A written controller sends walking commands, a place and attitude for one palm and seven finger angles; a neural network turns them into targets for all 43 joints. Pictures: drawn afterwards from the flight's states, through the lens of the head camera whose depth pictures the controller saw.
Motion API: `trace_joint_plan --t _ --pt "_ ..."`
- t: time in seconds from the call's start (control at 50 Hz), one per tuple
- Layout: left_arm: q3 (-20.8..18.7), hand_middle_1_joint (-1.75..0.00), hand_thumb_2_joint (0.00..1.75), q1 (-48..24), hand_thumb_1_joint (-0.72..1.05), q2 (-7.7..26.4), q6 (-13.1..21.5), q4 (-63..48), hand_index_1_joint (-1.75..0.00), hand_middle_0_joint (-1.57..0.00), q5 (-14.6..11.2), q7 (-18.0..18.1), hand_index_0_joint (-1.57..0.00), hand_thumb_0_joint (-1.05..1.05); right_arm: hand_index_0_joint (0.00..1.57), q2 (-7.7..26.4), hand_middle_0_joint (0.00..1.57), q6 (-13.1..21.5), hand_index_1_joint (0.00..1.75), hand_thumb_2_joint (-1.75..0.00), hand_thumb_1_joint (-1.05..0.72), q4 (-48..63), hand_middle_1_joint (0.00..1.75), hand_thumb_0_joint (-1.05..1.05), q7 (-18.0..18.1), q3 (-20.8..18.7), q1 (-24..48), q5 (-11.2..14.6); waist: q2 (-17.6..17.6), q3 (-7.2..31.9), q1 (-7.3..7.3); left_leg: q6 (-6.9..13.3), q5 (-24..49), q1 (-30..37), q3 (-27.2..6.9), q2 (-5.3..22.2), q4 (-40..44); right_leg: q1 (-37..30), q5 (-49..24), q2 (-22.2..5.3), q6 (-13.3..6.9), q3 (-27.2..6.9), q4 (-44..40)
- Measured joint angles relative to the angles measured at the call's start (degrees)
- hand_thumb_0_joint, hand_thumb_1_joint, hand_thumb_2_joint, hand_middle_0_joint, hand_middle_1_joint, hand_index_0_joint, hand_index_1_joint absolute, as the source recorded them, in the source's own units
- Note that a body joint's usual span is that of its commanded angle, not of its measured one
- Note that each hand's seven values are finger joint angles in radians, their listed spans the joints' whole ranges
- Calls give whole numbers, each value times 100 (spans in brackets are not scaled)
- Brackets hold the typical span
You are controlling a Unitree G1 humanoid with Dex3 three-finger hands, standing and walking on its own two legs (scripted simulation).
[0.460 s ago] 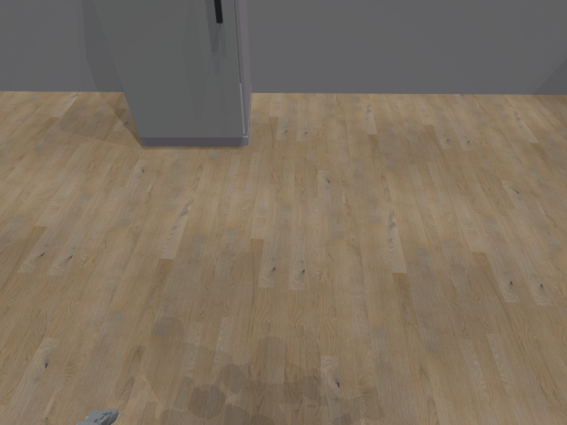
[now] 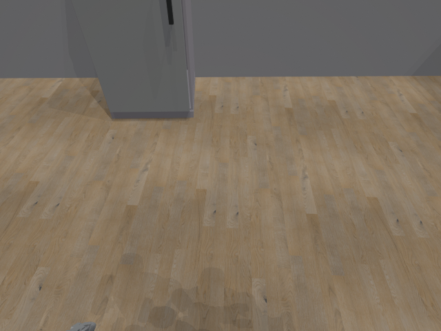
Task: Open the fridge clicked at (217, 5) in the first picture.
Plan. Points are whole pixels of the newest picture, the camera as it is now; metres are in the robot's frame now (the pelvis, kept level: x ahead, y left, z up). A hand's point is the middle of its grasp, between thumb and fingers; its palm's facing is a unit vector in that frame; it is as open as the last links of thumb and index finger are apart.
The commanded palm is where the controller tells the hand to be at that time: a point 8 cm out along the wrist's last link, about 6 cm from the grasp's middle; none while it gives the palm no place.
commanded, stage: stand and wait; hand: right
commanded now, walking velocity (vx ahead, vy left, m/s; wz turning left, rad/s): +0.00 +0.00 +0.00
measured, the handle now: out of the picture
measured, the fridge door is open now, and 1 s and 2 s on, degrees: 0 0 0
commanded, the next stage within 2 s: look at it before walking up in 0.42 s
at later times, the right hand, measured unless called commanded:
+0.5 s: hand out of the picture +0.06 -0.24 -0.15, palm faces -0.04 +0.94 -0.34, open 7.4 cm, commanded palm none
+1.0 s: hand out of the picture +0.05 -0.25 -0.15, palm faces -0.05 +0.94 -0.33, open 7.4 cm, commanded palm none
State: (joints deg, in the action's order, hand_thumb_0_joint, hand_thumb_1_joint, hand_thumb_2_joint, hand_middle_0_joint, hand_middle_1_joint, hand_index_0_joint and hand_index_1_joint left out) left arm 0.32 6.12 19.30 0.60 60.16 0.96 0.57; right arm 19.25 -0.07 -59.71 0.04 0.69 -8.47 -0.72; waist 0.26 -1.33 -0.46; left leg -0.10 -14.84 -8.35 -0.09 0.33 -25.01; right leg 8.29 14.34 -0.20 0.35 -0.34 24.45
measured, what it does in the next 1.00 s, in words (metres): stands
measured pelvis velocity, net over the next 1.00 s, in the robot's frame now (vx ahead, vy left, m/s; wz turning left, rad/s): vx -0.02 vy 0.00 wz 0.01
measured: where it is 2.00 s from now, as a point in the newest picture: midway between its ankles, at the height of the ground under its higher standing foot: outside the picture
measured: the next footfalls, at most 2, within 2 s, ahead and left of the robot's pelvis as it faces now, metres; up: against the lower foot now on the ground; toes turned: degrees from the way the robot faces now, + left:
none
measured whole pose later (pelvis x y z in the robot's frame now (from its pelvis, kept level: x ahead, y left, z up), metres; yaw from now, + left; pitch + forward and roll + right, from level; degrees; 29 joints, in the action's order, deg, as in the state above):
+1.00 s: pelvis -0.02 +0.00 +0.00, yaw +1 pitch -2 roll +0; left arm 0.6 7.0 19.5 0.8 63.9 0.6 0.1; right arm 19.7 0.4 -62.4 -0.2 0.9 -8.3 -0.8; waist 0.2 -1.9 -0.2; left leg 0.0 -11.6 -8.5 -0.5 -0.1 -21.8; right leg 8.4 11.5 -0.7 0.6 0.1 21.5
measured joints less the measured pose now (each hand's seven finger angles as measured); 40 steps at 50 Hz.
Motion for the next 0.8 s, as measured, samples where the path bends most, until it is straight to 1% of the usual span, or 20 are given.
trace_joint_plan --t 0.24,0.54,0.8 --pt "13 -30 90 163 90 62 -22 285 -30 -21 -18 -19 -20 1 20 69 21 8 30 -90 -90 -221 30 0 -11 -4 -44 6 -34 -53 23 29 181 19 -5 -39 161 -29 -177 -40 34 5 -166" --pt "27 -30 90 172 90 9 7 373 -30 -21 -19 -46 -20 1 20 19 21 46 30 -90 -90 -234 30 0 -20 18 46 -3 -35 -16 52 37 295 -30 -15 -57 240 18 -283 -58 45 15 -238" --pt "23 -30 90 119 90 11 17 361 -30 -21 -25 -49 -20 1 20 14 21 44 30 -90 -90 -238 30 0 -24 24 37 -13 -15 -29 42 24 326 -39 -37 -55 284 26 -300 -56 34 36 -269"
